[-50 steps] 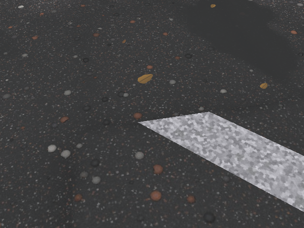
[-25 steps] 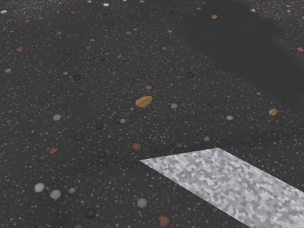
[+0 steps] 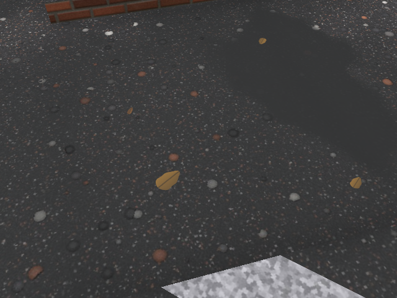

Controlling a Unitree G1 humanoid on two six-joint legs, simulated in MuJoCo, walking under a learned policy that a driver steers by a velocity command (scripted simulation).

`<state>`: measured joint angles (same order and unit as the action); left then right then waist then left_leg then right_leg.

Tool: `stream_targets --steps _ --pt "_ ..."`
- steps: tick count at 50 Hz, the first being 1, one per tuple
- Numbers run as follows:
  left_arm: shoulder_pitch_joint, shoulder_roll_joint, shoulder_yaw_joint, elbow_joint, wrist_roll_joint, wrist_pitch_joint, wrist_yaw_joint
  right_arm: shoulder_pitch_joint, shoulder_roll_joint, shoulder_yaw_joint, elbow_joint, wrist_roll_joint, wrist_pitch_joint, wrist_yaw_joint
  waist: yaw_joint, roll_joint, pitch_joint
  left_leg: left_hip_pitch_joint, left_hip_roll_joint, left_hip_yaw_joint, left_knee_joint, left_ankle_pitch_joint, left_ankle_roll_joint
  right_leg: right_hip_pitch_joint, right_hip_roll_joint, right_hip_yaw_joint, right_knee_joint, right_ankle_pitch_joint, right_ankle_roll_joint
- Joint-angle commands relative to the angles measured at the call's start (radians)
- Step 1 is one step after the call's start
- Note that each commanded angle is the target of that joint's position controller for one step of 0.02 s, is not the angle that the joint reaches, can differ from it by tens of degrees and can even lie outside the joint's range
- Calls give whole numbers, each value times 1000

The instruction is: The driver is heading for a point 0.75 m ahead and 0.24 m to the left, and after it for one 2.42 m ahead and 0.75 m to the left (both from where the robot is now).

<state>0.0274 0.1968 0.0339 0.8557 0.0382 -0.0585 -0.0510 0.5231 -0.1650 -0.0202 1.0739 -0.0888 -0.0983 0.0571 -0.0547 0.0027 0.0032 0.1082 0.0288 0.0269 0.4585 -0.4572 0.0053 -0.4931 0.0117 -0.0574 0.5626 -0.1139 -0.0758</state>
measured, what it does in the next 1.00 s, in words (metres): walks ahead, turning left: left foot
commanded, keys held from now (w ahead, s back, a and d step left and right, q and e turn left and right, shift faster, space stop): w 0.22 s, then w+q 0.16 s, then q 0.62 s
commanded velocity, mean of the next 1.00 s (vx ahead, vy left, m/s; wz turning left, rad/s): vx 0.30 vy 0.00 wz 0.33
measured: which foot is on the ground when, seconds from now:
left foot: down 0.00-0.00, up 0.02-0.50, down 0.52-1.00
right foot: down 0.00-0.54, up 0.56-1.00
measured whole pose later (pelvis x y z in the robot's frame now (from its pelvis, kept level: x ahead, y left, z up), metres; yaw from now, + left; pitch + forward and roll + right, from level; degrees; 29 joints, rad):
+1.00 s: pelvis +0.39 +0.00 +0.02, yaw +22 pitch +3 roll +0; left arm 0.16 0.23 0.03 0.73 0.02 -0.04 0.04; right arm 0.30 -0.26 -0.08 0.75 -0.03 -0.10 0.04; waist -0.05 0.02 -0.01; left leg -0.36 -0.12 -0.20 0.49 -0.17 0.04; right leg -0.32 0.02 0.01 0.57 -0.27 0.03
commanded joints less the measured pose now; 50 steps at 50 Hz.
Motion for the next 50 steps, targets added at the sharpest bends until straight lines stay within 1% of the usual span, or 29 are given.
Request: stream_targets --steps 1,2,3,5,7,11,14,19,21,22,23,24,25,26,27,28,29,30,31,32,33,34,35,38,40,42,46,48,50 --pt "648 159 46 141 35 -30 21 -23 -104 -24 -98 21 -18 27 266 -122 -311 -812 -111 -115 768 -122 50 1026 -356 716 -272 -136 -305" --pt "520 192 60 126 34 -54 32 -156 -117 -38 -134 39 -23 14 223 -80 -68 -885 -28 -159 824 -49 89 759 -328 597 -318 -296 -211" --pt "392 147 52 105 20 -56 42 -182 -126 -44 -137 23 -27 -11 170 -64 21 -829 34 -145 792 22 102 549 -306 500 -354 -257 -203" --pt "306 36 20 93 3 -55 51 -176 -36 -23 -146 1 -17 -38 89 -39 12 -693 93 -125 722 106 105 372 -268 360 -407 -64 -204" --pt "301 6 11 88 7 -64 49 -138 0 -21 -133 8 2 -32 46 -39 34 -666 96 -106 667 146 94 299 -230 288 -459 -44 -189" --pt "391 7 6 116 41 -84 16 -277 -32 -21 -168 9 21 -11 70 -43 59 -781 112 -62 472 416 60 280 -217 198 -465 106 -207" --pt "472 12 -4 145 41 -88 -2 -384 -33 -17 -194 10 38 -5 88 -45 49 -819 105 -53 326 602 49 335 -231 132 -438 293 -205" --pt "571 16 -22 194 52 -74 -5 -502 -62 -34 -238 30 50 9 99 -63 74 -812 54 -44 228 632 51 447 -242 49 -415 381 -166" --pt "569 28 -22 197 80 -72 3 -445 -56 -40 -228 24 37 16 54 -65 54 -765 51 -61 386 624 58 485 -264 15 -307 559 -135" --pt "525 39 -15 176 72 -75 13 -420 -85 -54 -223 32 28 18 33 -43 43 -781 49 -68 372 551 63 531 -259 -16 -253 644 -107" --pt "509 58 -5 154 33 -78 26 -488 -110 -65 -241 38 17 14 54 -30 47 -705 4 22 244 435 63 510 -211 -65 -245 679 -82" --pt "536 82 0 158 26 -77 34 -523 -110 -69 -257 41 11 12 57 -69 37 -560 -39 85 254 381 74 452 -198 -69 -202 796 -68" --pt "518 124 13 152 26 -73 43 -464 -112 -76 -248 58 1 7 16 -76 29 -440 -72 99 215 405 89 408 -201 -80 -120 903 -45" --pt "474 158 26 149 -6 -70 47 -420 -150 -87 -238 83 -12 -8 -14 -75 13 -399 -67 63 24 500 127 444 -198 -70 -22 936 2" --pt "556 102 16 139 11 -63 40 -324 -214 -102 -231 78 -27 -33 20 9 -176 -64 0 -59 166 937 265 310 -162 -77 204 734 70" --pt "620 58 4 110 26 -63 45 -75 -245 -105 -206 61 -18 -48 -47 230 -466 368 281 -483 85 1161 586 -6 18 -52 777 -216 238" --pt "416 47 -1 10 -1 -68 8 109 -236 -100 -133 12 -27 -57 -132 145 -500 426 379 -701 -21 1153 564 -240 53 139 940 -600 227" --pt "167 77 12 -78 -18 -66 13 58 -265 -131 -119 20 -55 -65 -153 31 -157 213 329 -570 -50 982 433 -409 -35 201 909 -577 200" --pt "188 133 25 -66 -6 -54 39 -114 -226 -123 -160 43 -54 -60 -71 -47 -96 -25 289 -456 -86 963 402 -299 -84 181 824 -537 176" --pt "289 98 20 -47 22 -48 59 -224 -177 -103 -177 57 -49 -52 22 -23 -81 -215 257 -401 -131 1009 409 -159 -115 171 741 -484 144" --pt "334 20 3 -40 45 -44 78 -262 -139 -84 -189 59 -44 -39 85 17 -32 -420 228 -351 -174 996 406 -26 -139 147 651 -474 129" --pt "338 9 3 -44 49 -37 88 -268 -138 -83 -208 60 -38 -22 106 16 -34 -496 188 -333 -213 917 393 49 -124 130 610 -442 127" --pt "344 21 7 -46 36 -26 87 -285 -174 -93 -233 60 -42 -10 114 15 -66 -509 151 -307 -229 853 374 79 -94 102 596 -364 130" --pt "293 73 22 -62 18 5 64 -292 -244 -109 -292 57 -52 -4 106 35 -70 -558 88 -262 -227 711 311 105 -52 63 481 -172 159" --pt "244 82 23 -94 23 23 61 -283 -229 -104 -317 46 -43 -13 104 73 -61 -600 54 -260 -204 548 273 144 -46 49 428 -111 158" --pt "194 89 22 -130 23 30 71 -239 -228 -105 -335 56 -41 -17 73 81 -58 -527 99 -355 -186 449 292 111 -50 69 351 -172 160" --pt "109 105 18 -184 -5 14 101 -176 -225 -102 -372 62 -30 -20 4 108 -90 -297 187 -534 -97 528 327 36 -25 103 175 -293 153" --pt "128 107 19 -194 -22 7 100 -211 -229 -95 -390 62 -17 -20 27 87 -109 -298 175 -561 -45 613 313 118 4 94 28 -245 125" --pt "185 136 30 -195 -44 -7 91 -219 -204 -74 -387 71 3 -4 78 45 -123 -394 117 -545 13 545 254 325 -20 91 -212 56 39"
